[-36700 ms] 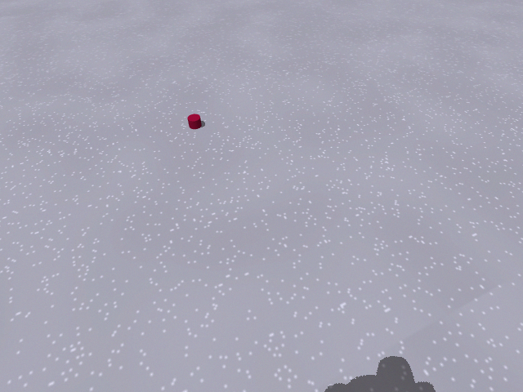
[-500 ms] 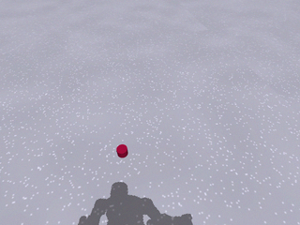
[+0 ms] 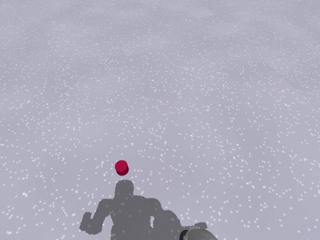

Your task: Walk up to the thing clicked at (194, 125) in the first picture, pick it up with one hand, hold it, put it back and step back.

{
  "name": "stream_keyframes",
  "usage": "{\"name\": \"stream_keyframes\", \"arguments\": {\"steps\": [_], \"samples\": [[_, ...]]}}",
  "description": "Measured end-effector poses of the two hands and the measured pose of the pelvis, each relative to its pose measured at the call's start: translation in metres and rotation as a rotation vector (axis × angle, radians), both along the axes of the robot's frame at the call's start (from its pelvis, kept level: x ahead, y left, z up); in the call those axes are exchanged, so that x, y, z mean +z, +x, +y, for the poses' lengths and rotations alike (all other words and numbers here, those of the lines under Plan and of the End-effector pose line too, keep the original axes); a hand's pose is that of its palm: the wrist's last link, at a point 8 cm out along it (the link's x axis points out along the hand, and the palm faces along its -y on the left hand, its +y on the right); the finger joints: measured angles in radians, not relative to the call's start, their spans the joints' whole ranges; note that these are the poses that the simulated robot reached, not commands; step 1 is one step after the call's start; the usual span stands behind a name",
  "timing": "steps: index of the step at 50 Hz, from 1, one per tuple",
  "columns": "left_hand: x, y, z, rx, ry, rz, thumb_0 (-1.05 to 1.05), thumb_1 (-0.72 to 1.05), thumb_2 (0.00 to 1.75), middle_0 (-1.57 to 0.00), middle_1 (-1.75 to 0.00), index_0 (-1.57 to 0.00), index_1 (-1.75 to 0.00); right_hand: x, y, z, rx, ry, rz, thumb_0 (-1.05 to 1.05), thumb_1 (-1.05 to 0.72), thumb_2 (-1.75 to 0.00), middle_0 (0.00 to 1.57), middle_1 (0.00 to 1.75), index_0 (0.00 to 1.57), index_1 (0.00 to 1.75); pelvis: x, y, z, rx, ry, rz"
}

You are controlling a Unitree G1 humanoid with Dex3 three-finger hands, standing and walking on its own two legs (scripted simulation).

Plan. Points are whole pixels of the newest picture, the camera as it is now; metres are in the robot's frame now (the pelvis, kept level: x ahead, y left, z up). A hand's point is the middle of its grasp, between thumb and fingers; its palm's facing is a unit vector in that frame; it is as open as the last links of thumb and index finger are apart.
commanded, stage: walk up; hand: left
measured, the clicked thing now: (121, 167) +0.66 +0.25 -0.73
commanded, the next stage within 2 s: stand in 1.84 s
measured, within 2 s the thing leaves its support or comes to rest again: neither
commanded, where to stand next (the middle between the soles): +0.26 +0.01 m, yaw -1 degrees
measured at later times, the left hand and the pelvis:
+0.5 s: hand (70, 237) +0.18 +0.26 -0.15, palm faces -0.01 -0.95 -0.32, open 7.4 cm; pelvis +0.13 +0.00 +0.00, yaw +0 degrees
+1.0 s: hand (82, 200) +0.27 +0.24 -0.13, palm faces +0.00 -0.93 -0.36, open 7.4 cm; pelvis +0.17 -0.02 +0.02, yaw +0 degrees
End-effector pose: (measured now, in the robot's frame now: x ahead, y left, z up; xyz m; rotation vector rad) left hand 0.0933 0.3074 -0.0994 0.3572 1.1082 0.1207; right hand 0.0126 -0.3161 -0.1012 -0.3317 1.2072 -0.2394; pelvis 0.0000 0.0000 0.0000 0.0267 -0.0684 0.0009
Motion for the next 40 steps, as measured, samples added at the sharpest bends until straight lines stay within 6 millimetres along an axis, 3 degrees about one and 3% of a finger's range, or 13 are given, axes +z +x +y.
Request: {"name": "stream_keyframes", "arguments": {"steps": [3,6,10,14,23,31,40], "samples": [[0.001,0.035,-0.014,0.001,0.014,-0.087,0.01,0.91,0.9,-0.2,-0.3,-0.21,-0.3,-0.018,0.021,-0.01,0.001,0.016,0.004,0.01,-0.91,-0.89,0.21,0.3,0.2,0.3,-0.011,0.02,-0.012,0.005,-0.019,-0.018],[0.011,0.051,-0.025,0.015,0.007,-0.133,0.01,0.91,0.9,-0.2,-0.3,-0.21,-0.3,-0.018,0.047,-0.011,0.021,0.036,-0.008,0.01,-0.91,-0.89,0.21,0.3,0.2,0.3,-0.006,0.034,-0.019,0.006,-0.012,-0.029],[0.022,0.056,-0.03,0.027,0.008,-0.123,0.01,0.91,0.9,-0.2,-0.3,-0.21,-0.3,-0.006,0.079,-0.013,0.054,0.051,-0.044,0.01,-0.91,-0.89,0.21,0.3,0.2,0.3,0.005,0.053,-0.021,0.006,-0.017,-0.017],[0.023,0.057,-0.025,0.038,0.009,-0.084,0.01,0.9,0.9,-0.2,-0.3,-0.21,-0.3,0.005,0.098,-0.016,0.077,0.039,-0.041,0.0,-0.91,-0.89,0.21,0.3,0.2,0.3,0.011,0.073,-0.021,0.007,-0.021,0.0],[-0.013,0.072,0.001,0.097,-0.009,0.029,0.01,0.9,0.9,-0.2,-0.3,-0.21,-0.3,0.013,0.133,-0.011,0.065,-0.071,-0.01,0.0,-0.91,-0.89,0.21,0.3,0.2,0.3,-0.001,0.12,-0.003,-0.001,-0.023,0.023],[-0.023,0.102,-0.012,0.085,-0.031,0.101,0.01,0.91,0.9,-0.2,-0.3,-0.21,-0.3,0.012,0.191,0.008,0.083,-0.024,-0.065,0.01,-0.91,-0.89,0.21,0.3,0.2,0.3,0.003,0.145,-0.005,-0.019,-0.033,0.031],[-0.006,0.139,-0.023,0.091,-0.001,0.055,0.01,0.91,0.9,-0.2,-0.3,-0.21,-0.3,0.004,0.256,0.011,0.087,0.04,-0.121,0.01,-0.91,-0.89,0.21,0.3,0.2,0.3,0.01,0.166,-0.014,-0.008,-0.029,0.032]]}}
